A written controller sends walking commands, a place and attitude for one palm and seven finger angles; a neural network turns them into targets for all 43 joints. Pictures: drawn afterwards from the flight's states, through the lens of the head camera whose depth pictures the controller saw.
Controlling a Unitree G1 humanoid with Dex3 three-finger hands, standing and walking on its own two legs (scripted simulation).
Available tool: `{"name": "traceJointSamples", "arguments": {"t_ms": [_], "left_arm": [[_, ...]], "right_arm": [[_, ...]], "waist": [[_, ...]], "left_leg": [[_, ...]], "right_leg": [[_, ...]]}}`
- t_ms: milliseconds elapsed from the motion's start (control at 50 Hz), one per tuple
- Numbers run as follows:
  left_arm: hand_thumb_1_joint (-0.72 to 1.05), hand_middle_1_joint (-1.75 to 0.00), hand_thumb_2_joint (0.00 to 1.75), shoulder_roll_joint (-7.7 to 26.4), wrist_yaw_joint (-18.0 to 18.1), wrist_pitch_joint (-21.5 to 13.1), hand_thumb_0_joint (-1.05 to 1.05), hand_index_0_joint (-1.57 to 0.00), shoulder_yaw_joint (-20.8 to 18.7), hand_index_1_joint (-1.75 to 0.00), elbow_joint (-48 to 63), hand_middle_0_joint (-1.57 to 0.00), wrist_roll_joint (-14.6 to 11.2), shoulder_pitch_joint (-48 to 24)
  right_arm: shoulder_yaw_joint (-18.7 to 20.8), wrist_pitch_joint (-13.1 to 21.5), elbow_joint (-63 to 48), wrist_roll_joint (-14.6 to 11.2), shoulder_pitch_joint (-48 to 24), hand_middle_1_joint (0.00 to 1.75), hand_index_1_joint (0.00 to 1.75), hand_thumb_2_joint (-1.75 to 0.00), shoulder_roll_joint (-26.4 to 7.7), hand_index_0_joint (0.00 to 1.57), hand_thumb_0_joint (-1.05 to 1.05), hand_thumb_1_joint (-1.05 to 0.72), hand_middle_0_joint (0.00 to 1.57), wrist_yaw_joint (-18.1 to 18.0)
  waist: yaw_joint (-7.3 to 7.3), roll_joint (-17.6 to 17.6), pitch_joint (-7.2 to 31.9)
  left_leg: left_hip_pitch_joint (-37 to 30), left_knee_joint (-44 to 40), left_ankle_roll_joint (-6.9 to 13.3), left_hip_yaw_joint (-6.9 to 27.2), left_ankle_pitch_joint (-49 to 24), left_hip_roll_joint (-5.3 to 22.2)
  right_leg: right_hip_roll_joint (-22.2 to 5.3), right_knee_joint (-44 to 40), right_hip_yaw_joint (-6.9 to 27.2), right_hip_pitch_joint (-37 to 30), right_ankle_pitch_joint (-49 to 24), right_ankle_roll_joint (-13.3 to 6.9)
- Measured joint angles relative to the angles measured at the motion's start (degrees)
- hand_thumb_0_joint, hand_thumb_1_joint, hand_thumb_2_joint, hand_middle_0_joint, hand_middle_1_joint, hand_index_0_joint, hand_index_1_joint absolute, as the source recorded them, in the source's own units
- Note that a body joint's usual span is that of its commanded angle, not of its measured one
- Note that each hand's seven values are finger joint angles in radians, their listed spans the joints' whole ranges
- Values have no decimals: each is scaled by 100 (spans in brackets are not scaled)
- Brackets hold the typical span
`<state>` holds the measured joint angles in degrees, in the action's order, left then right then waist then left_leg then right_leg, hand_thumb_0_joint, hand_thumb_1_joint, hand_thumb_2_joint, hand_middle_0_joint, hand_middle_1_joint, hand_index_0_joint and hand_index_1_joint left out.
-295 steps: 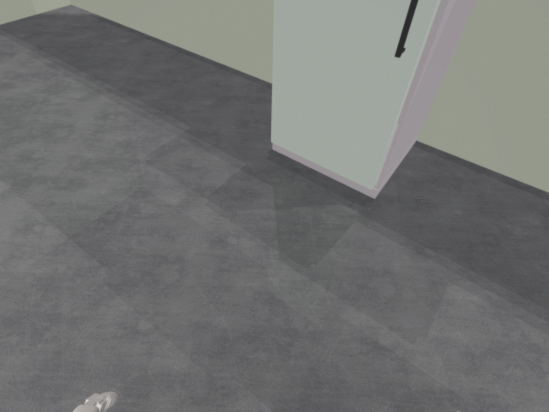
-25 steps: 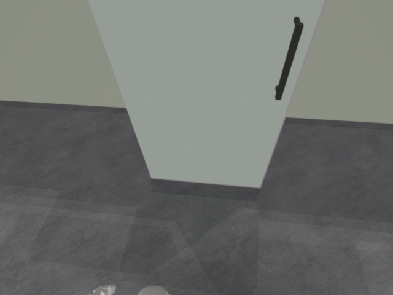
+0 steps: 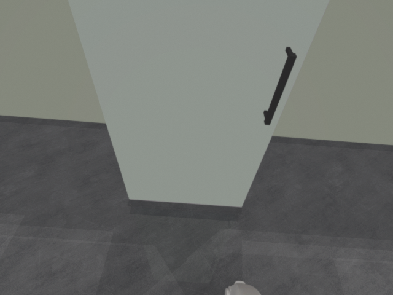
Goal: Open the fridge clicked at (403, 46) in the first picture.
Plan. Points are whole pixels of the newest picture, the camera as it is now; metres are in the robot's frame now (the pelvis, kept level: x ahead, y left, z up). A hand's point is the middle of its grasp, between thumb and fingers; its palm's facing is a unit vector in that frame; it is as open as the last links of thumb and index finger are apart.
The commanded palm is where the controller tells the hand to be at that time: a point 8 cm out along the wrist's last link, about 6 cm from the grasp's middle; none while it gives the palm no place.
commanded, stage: take the last steps up to it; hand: right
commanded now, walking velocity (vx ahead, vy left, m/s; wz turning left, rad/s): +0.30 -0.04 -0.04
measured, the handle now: (277, 89) +0.65 -0.19 +0.08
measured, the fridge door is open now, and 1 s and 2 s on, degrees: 0 0 0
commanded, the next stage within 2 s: come to a stop and stand still in 0.42 s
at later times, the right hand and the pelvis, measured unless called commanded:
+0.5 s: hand (306, 275) +0.23 -0.27 -0.17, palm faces +0.04 +0.98 -0.19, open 7.4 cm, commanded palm none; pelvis +0.16 -0.09 +0.00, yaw +2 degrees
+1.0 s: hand (295, 261) +0.26 -0.26 -0.19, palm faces +0.02 +0.97 -0.23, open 7.3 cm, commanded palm none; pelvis +0.17 -0.08 -0.02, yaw +1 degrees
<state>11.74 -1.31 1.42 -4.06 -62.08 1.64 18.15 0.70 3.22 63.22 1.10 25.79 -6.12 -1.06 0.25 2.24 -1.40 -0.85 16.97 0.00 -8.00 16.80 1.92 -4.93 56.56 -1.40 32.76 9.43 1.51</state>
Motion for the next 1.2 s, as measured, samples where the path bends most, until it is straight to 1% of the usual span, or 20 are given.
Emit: {"name": "traceJointSamples", "arguments": {"t_ms": [80, 160, 200, 240, 280, 320, 400, 500, 640, 700, 720, 780, 840, 900, 980, 1020, 1040, 1080, 1140, 1200], "left_arm": [[91, -30, 90, -63, -41, -11, 0, -19, 45, -30, 42, -19, -17, -320], [91, -30, 90, -161, -52, -163, 0, -19, 118, -30, 184, -19, -32, -736], [91, -30, 90, -216, -1, -346, 0, -19, 140, -30, 288, -19, -2, -927], [91, -30, 90, -285, 69, -472, 0, -19, 172, -30, 374, -19, -16, -1076], [91, -30, 90, -369, 134, -528, 0, -20, 207, -30, 386, -19, -29, -1113], [93, -30, 90, -434, 228, -617, -1, -20, 152, -30, 421, -20, -90, -1070], [96, -30, 90, -345, 302, -679, -4, -20, 134, -30, 390, -20, -88, -876], [95, -30, 90, -302, 288, -575, -3, -20, 169, -30, 189, -20, -51, -457], [92, -30, 90, -445, 288, -402, -1, -20, 250, -30, -91, -20, 16, 47], [92, -30, 90, -527, 294, -291, 0, -20, 265, -30, -216, -20, -23, 206], [92, -30, 90, -522, 290, -244, 0, -20, 252, -30, -251, -20, -52, 207], [91, -30, 90, -483, 304, -94, 0, -20, 177, -30, -221, -20, -131, 124], [91, -30, 90, -460, 319, 38, 0, -20, 132, -30, -163, -20, -150, -32], [91, -30, 90, -380, 307, 126, 0, -20, 80, -30, -49, -20, -138, -245], [91, -30, 90, -238, 270, 126, 0, -19, 30, -30, 188, -20, -112, -507], [91, -30, 90, -195, 251, 57, 0, -19, 34, -30, 302, -19, -104, -578], [91, -30, 90, -151, 234, 8, 0, -19, 54, -30, 393, -19, -110, -557], [91, -30, 90, -136, 248, -71, 0, -19, 89, -30, 554, -19, -65, -471], [91, -30, 90, -35, 279, -48, 0, -19, 187, -30, 766, -19, 39, -280], [91, -30, 90, -2, 261, -74, 0, -19, 270, -30, 912, -19, 81, -155]], "right_arm": [[-13, 24, 193, 33, 233, 30, 30, -89, 66, 20, 0, -91, 20, -9], [16, -26, 356, 50, 385, 30, 30, -89, 49, 20, 0, -90, 21, -20], [37, -95, 445, 9, 381, 30, 30, -89, 22, 20, 0, -90, 21, -10], [44, -213, 464, -35, 197, 30, 30, -89, -28, 20, 0, -90, 21, -2], [83, -263, 432, -41, -23, 30, 30, -89, -106, 20, 0, -90, 21, -3], [149, -268, 337, -20, -301, 30, 30, -89, -213, 20, 0, -90, 20, 15], [251, -284, -21, 25, -861, 30, 30, -89, -403, 19, 0, -91, 20, 16], [301, -330, -405, 40, -1384, 30, 30, -89, -492, 19, 0, -91, 20, 38], [187, -388, -579, 5, -1770, 30, 30, -89, -413, 19, 0, -91, 20, 7], [122, -332, -591, 7, -1753, 30, 30, -89, -369, 19, 0, -91, 20, -20], [104, -308, -566, 9, -1748, 30, 30, -89, -324, 19, 0, -91, 20, -39], [22, -297, -523, -3, -1808, 30, 30, -89, -176, 19, 0, -91, 20, -47], [91, -307, -590, -17, -1910, 30, 30, -89, -109, 20, -1, -92, 21, -133], [142, -381, -654, 26, -1963, 30, 30, -89, -154, 20, -1, -92, 21, -160], [202, -495, -672, 75, -1891, 30, 30, -89, -273, 20, -1, -92, 21, -148], [238, -541, -654, 82, -1814, 30, 30, -89, -361, 20, -1, -91, 21, -133], [212, -556, -629, 62, -1743, 30, 30, -89, -399, 20, -1, -91, 21, -174], [154, -637, -556, -3, -1579, 30, 30, -89, -492, 20, 0, -91, 21, -229], [106, -771, -487, 25, -1132, 30, 30, -89, -462, 20, 0, -91, 21, -131], [120, -772, -528, 81, -780, 30, 30, -89, -466, 20, 0, -91, 20, -5]], "waist": [[-162, -59, -124], [-322, -206, -234], [-293, -324, -313], [-305, -366, -413], [-286, -377, -390], [-227, -411, -326], [-148, -446, -111], [-95, -459, 91], [156, -317, -79], [197, -309, -163], [199, -238, -192], [323, -31, -361], [226, -38, -513], [105, -82, -572], [13, -163, -490], [-19, -236, -405], [20, -225, -329], [41, -362, -187], [-11, -175, 217], [1, -12, 468]], "left_leg": [[-190, -13, -155, -79, 220, 96], [-242, 397, -397, -77, 685, 294], [94, 1441, -351, 2, 1080, 511], [841, 3269, -159, 385, 1345, 495], [1552, 4574, -47, 523, 1151, 420], [2122, 5080, -36, 495, 763, 424], [2838, 4898, -110, 424, 129, 439], [3139, 4259, -205, 488, -380, 449], [2515, 2414, -165, 433, -377, 347], [1970, 1430, -80, 373, -964, 260], [1954, 1423, -6, 359, -791, 194], [2033, 1591, 116, 204, -467, 124], [2080, 1555, 142, 136, -535, 180], [2134, 1464, 115, 123, -677, 242], [2274, 1411, 15, 166, -861, 317], [2376, 1473, -55, 215, -917, 348], [2426, 1562, -103, 206, -912, 354], [2532, 1975, -66, 393, -438, 451], [2644, 2935, 69, 701, 386, 152], [2710, 3866, 135, 762, 440, -89]], "right_leg": [[-70, -831, -226, -91, 71, -31], [75, -1887, -463, -603, 285, -195], [214, -2065, -575, -834, 215, -360], [234, -1817, -686, -940, 502, -487], [237, -2019, -804, -1259, 591, -501], [303, -2417, -891, -1604, 511, -514], [456, -3143, -966, -2144, 332, -574], [605, -3636, -990, -2606, 315, -580], [538, -3487, -954, -2877, 666, -438], [461, -2982, -985, -2794, 1053, -301], [378, -2748, -978, -2703, 1197, -253], [284, -1891, -595, -2237, 1732, -99], [367, -712, -252, -1652, 2253, -25], [411, -123, -59, -1272, 2248, 36], [368, -521, -32, -1265, 1965, 72], [349, -1220, -71, -1517, 1640, 49], [299, -1737, -132, -1723, 1361, 45], [440, -1896, -289, -1865, 1151, -229], [447, -2017, -475, -2062, 1182, -395], [508, -2305, -549, -2155, 1022, -473]]}}
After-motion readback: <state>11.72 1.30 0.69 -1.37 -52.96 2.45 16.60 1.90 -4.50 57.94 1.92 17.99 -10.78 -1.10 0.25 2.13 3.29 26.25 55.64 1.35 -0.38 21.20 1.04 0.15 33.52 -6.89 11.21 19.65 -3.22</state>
